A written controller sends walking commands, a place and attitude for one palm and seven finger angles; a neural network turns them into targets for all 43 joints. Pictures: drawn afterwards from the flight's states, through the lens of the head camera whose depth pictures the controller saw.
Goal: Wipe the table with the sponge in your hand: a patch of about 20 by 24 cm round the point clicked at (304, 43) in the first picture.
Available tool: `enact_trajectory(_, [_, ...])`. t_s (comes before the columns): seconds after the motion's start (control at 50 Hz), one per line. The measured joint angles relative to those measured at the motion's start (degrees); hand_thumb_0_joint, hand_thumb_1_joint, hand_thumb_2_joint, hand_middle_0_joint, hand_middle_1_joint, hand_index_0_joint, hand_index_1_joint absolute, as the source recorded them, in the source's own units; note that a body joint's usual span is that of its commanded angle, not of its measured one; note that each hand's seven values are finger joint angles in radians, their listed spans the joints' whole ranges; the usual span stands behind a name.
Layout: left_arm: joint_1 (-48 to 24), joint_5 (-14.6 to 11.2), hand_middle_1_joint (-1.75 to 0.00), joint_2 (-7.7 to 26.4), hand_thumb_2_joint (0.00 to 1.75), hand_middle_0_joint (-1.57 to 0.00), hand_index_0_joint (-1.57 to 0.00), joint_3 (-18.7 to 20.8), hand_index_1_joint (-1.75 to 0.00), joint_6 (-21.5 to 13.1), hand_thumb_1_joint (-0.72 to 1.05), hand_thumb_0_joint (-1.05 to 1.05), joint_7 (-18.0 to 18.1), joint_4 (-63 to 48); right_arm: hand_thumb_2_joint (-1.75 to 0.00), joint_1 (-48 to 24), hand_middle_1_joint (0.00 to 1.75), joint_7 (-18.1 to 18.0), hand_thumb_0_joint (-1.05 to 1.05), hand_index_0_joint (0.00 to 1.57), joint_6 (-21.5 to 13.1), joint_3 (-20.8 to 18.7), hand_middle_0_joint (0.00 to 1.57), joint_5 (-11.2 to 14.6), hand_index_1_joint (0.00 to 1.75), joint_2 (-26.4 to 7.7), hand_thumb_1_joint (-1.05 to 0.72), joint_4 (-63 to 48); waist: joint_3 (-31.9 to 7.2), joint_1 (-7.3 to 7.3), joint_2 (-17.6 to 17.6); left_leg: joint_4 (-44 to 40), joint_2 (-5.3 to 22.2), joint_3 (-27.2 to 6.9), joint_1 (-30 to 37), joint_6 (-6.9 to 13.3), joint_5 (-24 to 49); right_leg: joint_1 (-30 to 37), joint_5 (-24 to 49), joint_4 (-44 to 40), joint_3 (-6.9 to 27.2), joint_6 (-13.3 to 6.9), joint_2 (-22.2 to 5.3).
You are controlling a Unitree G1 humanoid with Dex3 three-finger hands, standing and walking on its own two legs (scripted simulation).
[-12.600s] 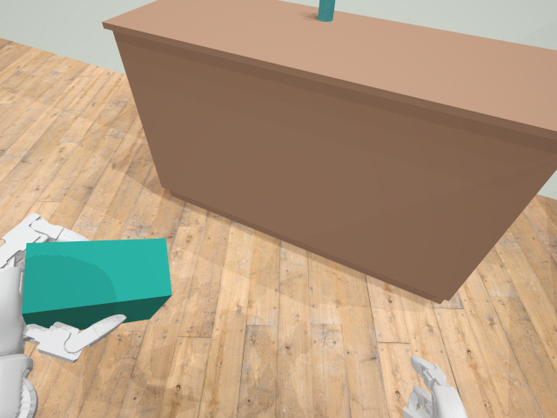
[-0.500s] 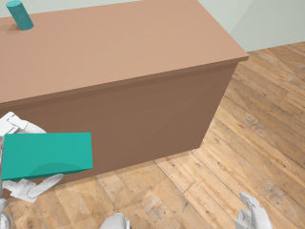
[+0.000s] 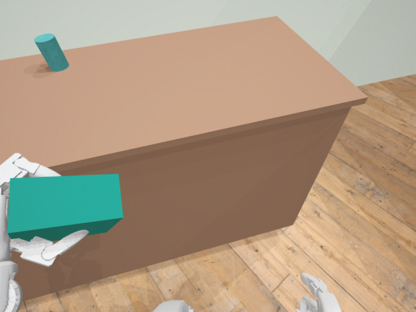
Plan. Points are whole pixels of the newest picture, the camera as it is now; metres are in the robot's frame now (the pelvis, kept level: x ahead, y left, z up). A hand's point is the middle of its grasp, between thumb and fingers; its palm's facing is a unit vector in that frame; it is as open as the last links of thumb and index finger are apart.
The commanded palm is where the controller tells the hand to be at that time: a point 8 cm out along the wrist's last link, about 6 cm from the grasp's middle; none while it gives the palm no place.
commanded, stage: come to a stop and stand still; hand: left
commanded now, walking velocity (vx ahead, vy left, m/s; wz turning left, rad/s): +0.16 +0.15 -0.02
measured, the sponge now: (83, 208) +0.23 +0.20 +0.15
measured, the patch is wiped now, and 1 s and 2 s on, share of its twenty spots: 0.00 0.00 0.00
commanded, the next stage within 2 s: look again from close up in 1.22 s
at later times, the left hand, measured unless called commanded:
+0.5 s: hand (20, 204) +0.22 +0.27 +0.18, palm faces +0.34 -0.84 -0.42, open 10.5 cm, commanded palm +0.16 +0.32 +0.18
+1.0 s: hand (12, 238) +0.18 +0.27 +0.17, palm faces +0.36 -0.84 -0.42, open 10.5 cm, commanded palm +0.12 +0.31 +0.18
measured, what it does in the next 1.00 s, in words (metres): steps on the spot: left foot, then right foot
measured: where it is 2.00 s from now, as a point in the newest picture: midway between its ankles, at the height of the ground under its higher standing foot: outside the picture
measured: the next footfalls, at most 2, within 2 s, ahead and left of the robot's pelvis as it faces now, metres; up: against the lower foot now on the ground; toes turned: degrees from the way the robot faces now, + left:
left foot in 0.20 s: +0.11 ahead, +0.18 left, +0.00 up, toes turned +8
right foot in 0.52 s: +0.04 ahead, -0.05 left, +0.00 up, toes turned -8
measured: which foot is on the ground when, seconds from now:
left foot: up 0.00-0.18, down 0.20-0.56, up 0.58-0.76, down 0.78-1.00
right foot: down 0.00-0.20, up 0.22-0.50, down 0.52-1.00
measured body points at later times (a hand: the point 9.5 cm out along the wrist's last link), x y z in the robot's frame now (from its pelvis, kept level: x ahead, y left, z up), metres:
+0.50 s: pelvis +0.00 +0.05 +0.00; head +0.03 +0.05 +0.45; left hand +0.19 +0.32 +0.20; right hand +0.17 -0.15 -0.08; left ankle +0.07 +0.18 -0.73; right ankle +0.00 -0.05 -0.73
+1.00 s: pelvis -0.05 +0.03 +0.00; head -0.03 +0.04 +0.45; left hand +0.15 +0.31 +0.19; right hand +0.11 -0.21 -0.08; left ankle -0.02 +0.15 -0.73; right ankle +0.00 -0.05 -0.73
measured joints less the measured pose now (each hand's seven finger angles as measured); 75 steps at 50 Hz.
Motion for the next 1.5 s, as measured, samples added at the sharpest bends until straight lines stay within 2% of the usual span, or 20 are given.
enact_trajectory(0.04, [0.2, 0.4, -1.36, -0.6, 1.00, -0.68, -0.70, -0.1, -1.35, -0.1, -0.53, -0.01, 0.2, 0.1, -0.89, -0.2, 0.30, -0.1, 0.01, 0.21, 0.4, -0.6, 0.21, -0.1, 0.30, -1.2, -0.90, -0.1, 0.6, -0.58, -1.0, -0.1, 0.6, -0.3, -0.6, -0.4, 0.5, 1.4, 1.1, -2.3, 0.3, 0.8, -0.9])
enact_trajectory(0.12, [2.4, 0.9, -1.36, 0.1, 1.00, -0.68, -0.70, -0.1, -1.35, -1.0, -0.53, -0.01, 0.5, -3.5, -0.89, -0.1, 0.30, -0.5, 0.01, 0.21, 0.6, -2.4, 0.21, -0.4, 0.30, -3.1, -0.90, -2.3, 1.5, -1.84, -3.4, -13.8, 2.1, 0.9, 2.7, -0.1, 3.2, 2.4, 1.8, -3.8, 0.8, 2.2, -2.6])
enact_trajectory(0.2, [4.1, 0.7, -1.36, 1.7, 1.00, -0.69, -0.70, 0.4, -1.35, -1.4, -0.53, -0.01, 0.7, -8.5, -0.89, 0.4, 0.30, -1.5, 0.01, 0.20, 0.5, -4.4, 0.21, -0.3, 0.30, -5.2, -0.90, -5.3, 1.8, -2.17, -2.9, -27.8, 3.2, 1.8, 9.0, 0.5, 13.5, 1.4, -0.8, 0.6, 1.3, 4.3, -2.7])
enact_trajectory(0.26, [1.3, 0.5, -1.36, 4.4, 1.00, -0.69, -0.70, 2.1, -1.35, -1.9, -0.53, -0.01, 0.6, -6.9, -0.89, -0.7, 0.30, -2.0, 0.01, 0.20, 0.6, -5.0, 0.20, -0.1, 0.30, -2.7, -0.91, -5.3, 2.4, -1.45, -5.1, -24.7, 2.7, 2.9, 8.3, 1.6, 11.1, -2.4, -10.0, 11.3, 5.1, 3.7, -1.2])
enact_trajectory(0.32, [-0.6, 0.2, -1.36, 4.6, 1.00, -0.69, -0.70, 3.2, -1.35, -0.5, -0.53, -0.01, 0.6, -5.2, -0.89, -1.2, 0.30, -0.8, 0.01, 0.20, -0.1, -3.4, 0.20, -0.2, 0.30, -0.3, -0.91, -5.5, 2.3, -1.56, -4.7, -26.1, 3.7, 2.3, 8.7, 1.7, 11.2, -4.9, -10.2, 17.0, 4.8, 3.4, 2.0])
enact_trajectory(0.42, [1.0, -0.7, -1.36, 2.3, 1.00, -0.69, -0.70, 2.0, -1.35, 1.0, -0.53, -0.01, 0.2, -7.9, -0.89, -0.7, 0.30, 1.3, 0.01, 0.20, -1.8, -0.3, 0.20, -0.5, 0.30, 2.7, -0.90, -6.7, 1.8, -1.03, -3.0, -28.7, 5.2, 2.5, 8.9, 1.3, 13.3, -3.9, -7.7, 10.2, 2.4, 3.6, 4.2])
enact_trajectory(0.5, [1.9, -1.0, -1.36, 2.4, 1.00, -0.69, -0.70, 1.0, -1.35, 1.6, -0.53, -0.01, -0.3, -8.1, -0.89, -0.5, 0.30, 1.5, 0.01, 0.21, -1.8, 1.3, 0.21, -0.4, 0.30, 3.7, -0.90, -7.0, 1.7, -0.58, -1.8, -28.0, 5.4, 2.5, 7.6, 0.8, 13.8, 0.9, -4.5, -0.5, 1.7, 3.4, 4.6])
enact_trajectory(0.54, [1.5, -0.9, -1.36, 2.4, 1.00, -0.69, -0.70, 0.9, -1.35, 1.9, -0.53, -0.01, -0.4, -6.8, -0.89, -1.0, 0.30, 1.4, 0.01, 0.21, -1.3, 1.5, 0.21, -0.2, 0.30, 3.4, -0.90, -6.7, 2.3, -0.41, -0.5, -26.3, 6.0, 2.3, 6.8, 0.3, 13.4, 2.1, 2.8, -3.9, 1.3, 1.3, 5.2])
enact_trajectory(0.58, [1.2, -1.1, -1.36, 1.8, 1.00, -0.69, -0.70, 0.5, -1.35, 2.6, -0.53, -0.01, -0.6, -5.3, -0.89, -1.0, 0.30, 1.2, 0.01, 0.21, -0.6, 1.4, 0.21, -0.1, 0.30, 2.8, -0.90, -5.6, 2.3, -0.49, 0.4, -23.8, 5.7, 1.1, 6.0, -0.1, 8.9, 1.7, 3.3, -3.2, 1.0, -1.0, 5.5])
enact_trajectory(0.64, [2.0, -1.5, -1.36, 0.3, 1.00, -0.69, -0.70, -0.3, -1.35, 4.0, -0.53, -0.01, -0.3, -4.3, -0.89, -0.5, 0.30, 0.6, 0.01, 0.21, 0.2, 1.2, 0.21, 0.0, 0.30, 1.3, -0.90, -3.8, 1.2, -0.26, -0.2, -16.3, 3.0, -1.1, 4.7, -0.3, 2.7, 0.8, 2.7, -3.1, 2.1, -2.0, 4.9])
enact_trajectory(0.7, [2.2, -1.2, -1.36, -0.2, 1.00, -0.69, -0.70, -1.1, -1.35, 4.1, -0.53, -0.01, 0.1, -4.2, -0.89, 0.2, 0.30, -0.3, 0.01, 0.21, 0.5, 0.6, 0.21, 0.0, 0.30, -0.4, -0.90, -2.7, 0.5, -1.01, -1.2, -14.5, 1.4, -1.5, 5.9, -0.4, 1.1, 0.8, 3.5, -4.2, 2.0, -1.9, 4.4])
enact_trajectory(0.78, [2.1, -0.9, -1.36, 0.6, 1.00, -0.69, -0.70, -1.0, -1.35, 3.3, -0.53, -0.01, 0.4, -5.4, -0.89, 1.2, 0.30, -1.4, 0.01, 0.21, 0.7, -0.8, 0.21, 0.0, 0.30, -2.6, -0.90, -3.2, 0.3, -2.16, -1.3, -25.2, 1.3, -1.3, 11.7, 0.1, 7.1, 0.2, 3.9, -4.1, 0.7, -1.5, 4.8])
enact_trajectory(0.8, [1.9, -0.8, -1.36, 1.0, 1.00, -0.69, -0.70, -0.8, -1.35, 3.0, -0.53, -0.01, 0.4, -5.6, -0.89, 1.1, 0.30, -1.6, 0.01, 0.21, 0.7, -1.3, 0.21, 0.0, 0.30, -2.8, -0.90, -3.2, 0.5, -2.33, -1.6, -27.0, 1.2, -1.2, 12.6, 1.1, 7.7, 0.0, 3.7, -3.5, 0.6, -1.4, 4.8])
enact_trajectory(0.92, [2.9, -0.2, -1.36, 2.8, 1.00, -0.69, -0.70, 0.7, -1.35, 2.0, -0.53, -0.01, 0.6, -4.9, -0.89, 1.5, 0.30, -2.1, 0.01, 0.20, 0.4, -1.6, 0.20, -0.2, 0.30, -2.2, -0.90, -5.1, 0.4, -1.52, -3.8, -28.0, 0.9, 0.1, 12.6, 1.8, 8.9, -0.6, 3.7, -3.9, 1.7, 1.1, 4.4])
enact_trajectory(1.08, [1.7, -0.1, -1.36, 0.0, 1.00, -0.69, -0.71, -1.3, -1.35, 1.9, -0.53, -0.01, 0.4, -3.4, -0.89, 0.9, 0.30, -1.1, 0.01, 0.20, -0.8, -0.3, 0.20, -0.1, 0.30, -0.9, -0.90, -4.5, -0.5, -0.29, -1.5, -25.2, 1.9, -0.4, 10.5, 1.1, 7.5, -1.3, 6.3, -4.4, 1.2, -2.1, 5.3])
enact_trajectory(1.32, [1.4, 0.2, -1.36, 0.5, 1.00, -0.69, -0.71, -1.4, -1.35, 2.9, -0.53, -0.01, 0.5, -2.1, -0.89, 2.4, 0.30, -1.5, 0.01, 0.21, 0.4, 0.9, 0.21, -0.5, 0.30, -0.4, -0.90, -4.0, -0.9, -1.02, -1.7, -28.1, 1.0, -0.6, 11.4, 2.0, 10.4, -0.5, 7.0, -6.7, 1.6, -0.5, 5.1])
enact_trajectory(1.36, [-6.3, 3.1, -1.36, 5.7, 1.00, -0.69, -0.71, 0.6, -1.35, 1.3, -0.53, -0.01, -2.4, 1.5, -0.89, 4.0, 0.30, -1.6, 0.01, 0.21, -2.3, -0.3, 0.21, -1.2, 0.30, -0.1, -0.90, -3.9, 0.0, 1.24, -2.3, -26.8, 1.0, -1.0, 9.9, 2.1, 10.2, -1.3, 9.5, -6.9, 1.5, -0.4, 5.2])
enact_trajectory(1.4, [-13.2, 1.9, -1.36, 8.2, 1.00, -0.69, -0.71, 3.1, -1.35, -0.8, -0.53, -0.01, -3.3, 7.2, -0.89, 4.0, 0.30, -1.0, 0.01, 0.21, -3.6, -0.3, 0.21, -0.7, 0.30, -0.4, -0.90, -2.8, 0.9, 2.33, -2.6, -26.5, 1.0, -1.2, 9.6, 2.0, 10.4, -1.5, 9.2, -6.8, 1.6, -1.2, 5.4])
enact_trajectory(1.46, [-12.4, -0.7, -1.36, 5.4, 1.00, -0.69, -0.71, 5.1, -1.35, -1.1, -0.53, -0.01, -2.2, 7.8, -0.89, 3.7, 0.30, 0.7, 0.01, 0.21, -5.2, -0.4, 0.21, 0.0, 0.30, -1.5, -0.90, -3.2, 1.0, 1.19, -2.4, -28.6, 0.3, 0.3, 11.3, 2.9, 10.9, -0.8, 9.3, -7.8, 3.1, -0.6, 4.9])
enact_trajectory(1.5, [-8.0, -1.1, -1.36, 2.8, 1.00, -0.69, -0.71, 3.5, -1.35, -1.4, -0.53, -0.01, -1.9, 5.1, -0.89, 4.1, 0.30, 1.2, 0.01, 0.21, -6.1, -0.6, 0.21, 0.3, 0.30, -2.0, -0.90, -4.0, 0.3, 0.11, -2.2, -29.8, -0.3, 1.1, 12.1, 3.5, 11.0, -0.6, 8.7, -7.9, 4.1, 0.2, 4.4])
